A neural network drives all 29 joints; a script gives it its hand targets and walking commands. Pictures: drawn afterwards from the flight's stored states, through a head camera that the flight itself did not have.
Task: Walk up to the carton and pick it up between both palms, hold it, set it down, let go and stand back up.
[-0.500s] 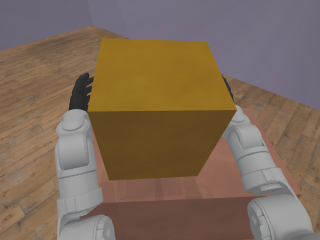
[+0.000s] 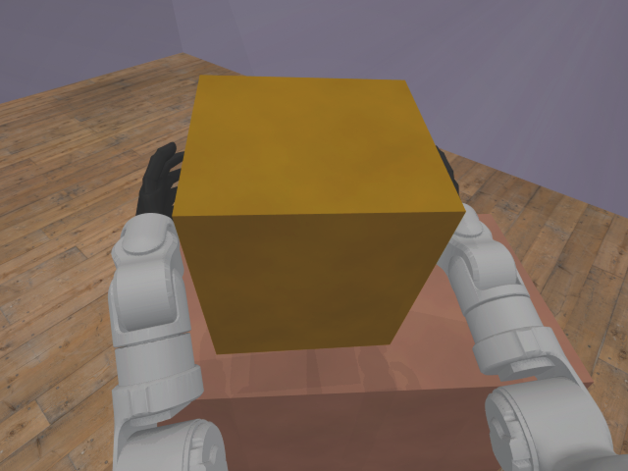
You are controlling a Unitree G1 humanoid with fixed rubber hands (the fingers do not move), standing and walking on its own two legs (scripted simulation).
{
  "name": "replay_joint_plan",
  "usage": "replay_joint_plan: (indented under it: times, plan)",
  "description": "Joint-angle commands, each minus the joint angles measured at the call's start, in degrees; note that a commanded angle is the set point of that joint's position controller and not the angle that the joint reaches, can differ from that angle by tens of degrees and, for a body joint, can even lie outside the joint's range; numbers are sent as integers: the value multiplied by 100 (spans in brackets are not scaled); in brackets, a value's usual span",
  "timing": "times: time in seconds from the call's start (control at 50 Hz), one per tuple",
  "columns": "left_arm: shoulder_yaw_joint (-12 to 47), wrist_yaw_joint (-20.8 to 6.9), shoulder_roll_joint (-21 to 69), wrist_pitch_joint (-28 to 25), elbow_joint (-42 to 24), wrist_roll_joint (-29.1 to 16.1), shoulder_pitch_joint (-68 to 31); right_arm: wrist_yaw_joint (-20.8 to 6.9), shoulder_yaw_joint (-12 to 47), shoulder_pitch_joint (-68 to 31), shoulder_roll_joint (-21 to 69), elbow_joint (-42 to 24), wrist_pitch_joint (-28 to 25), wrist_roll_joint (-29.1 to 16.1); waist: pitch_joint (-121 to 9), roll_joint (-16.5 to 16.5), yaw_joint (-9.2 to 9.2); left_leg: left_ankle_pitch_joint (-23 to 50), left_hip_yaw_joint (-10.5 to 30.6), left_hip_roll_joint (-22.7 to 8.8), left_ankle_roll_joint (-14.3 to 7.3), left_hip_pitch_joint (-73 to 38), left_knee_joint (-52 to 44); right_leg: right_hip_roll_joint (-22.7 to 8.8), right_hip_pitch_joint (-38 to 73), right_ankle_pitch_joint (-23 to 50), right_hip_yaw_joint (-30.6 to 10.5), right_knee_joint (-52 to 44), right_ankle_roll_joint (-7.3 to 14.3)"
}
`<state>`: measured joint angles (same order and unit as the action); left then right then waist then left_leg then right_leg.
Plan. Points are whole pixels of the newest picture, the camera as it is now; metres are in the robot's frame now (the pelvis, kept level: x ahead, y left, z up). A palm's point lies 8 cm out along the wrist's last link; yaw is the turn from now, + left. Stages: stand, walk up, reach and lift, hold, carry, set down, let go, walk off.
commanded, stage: hold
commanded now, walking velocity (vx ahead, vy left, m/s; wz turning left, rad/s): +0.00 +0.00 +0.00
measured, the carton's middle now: (305, 224) +0.37 +0.01 +0.15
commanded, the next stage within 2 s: none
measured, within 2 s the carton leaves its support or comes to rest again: neither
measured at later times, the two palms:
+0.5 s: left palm (158, 213) +0.34 +0.17 +0.21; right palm (441, 203) +0.36 -0.16 +0.18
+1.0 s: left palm (159, 213) +0.34 +0.17 +0.21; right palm (441, 203) +0.36 -0.16 +0.18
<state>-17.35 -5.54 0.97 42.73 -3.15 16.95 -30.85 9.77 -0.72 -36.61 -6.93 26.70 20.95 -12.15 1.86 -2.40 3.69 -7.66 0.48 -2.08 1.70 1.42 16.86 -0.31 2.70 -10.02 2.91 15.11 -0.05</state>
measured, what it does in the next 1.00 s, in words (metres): stands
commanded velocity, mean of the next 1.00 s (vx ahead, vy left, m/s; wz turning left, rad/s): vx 0.00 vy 0.00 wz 0.00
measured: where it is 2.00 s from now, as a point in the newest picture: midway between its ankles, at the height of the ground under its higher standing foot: outside the picture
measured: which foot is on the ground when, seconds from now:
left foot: down 0.00-1.00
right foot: down 0.00-1.00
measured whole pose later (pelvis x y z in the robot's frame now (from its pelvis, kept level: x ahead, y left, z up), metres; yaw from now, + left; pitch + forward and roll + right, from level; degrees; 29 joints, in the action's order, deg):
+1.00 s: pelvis +0.00 +0.00 +0.00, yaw +0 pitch -8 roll +0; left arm -17.5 -5.2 1.0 42.6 -2.3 16.8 -31.2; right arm 9.4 -1.4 -37.0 -6.8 27.2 21.0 -11.9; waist 1.5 -2.2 3.7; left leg -7.5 0.5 -2.0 1.6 1.8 16.9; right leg -0.3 2.4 -9.8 2.8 15.0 -0.1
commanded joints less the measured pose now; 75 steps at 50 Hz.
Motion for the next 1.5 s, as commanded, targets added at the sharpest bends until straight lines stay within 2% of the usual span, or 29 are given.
replay_joint_plan:
  times: [0.0,1.48]
  plan:
    - [2668,-678,2282,-272,-342,-894,-2786,-690,1757,-3721,2743,-2000,-424,-466,-2057,261,17,1239,-235,418,-3,-908,54,354,-22,1092,147,-131,-178]
    - [2620,-677,2305,-303,-242,-914,-2891,-753,1666,-3760,2761,-1858,-403,-448,-2113,264,27,1225,-249,422,-17,-873,52,357,-42,1111,146,-147,-170]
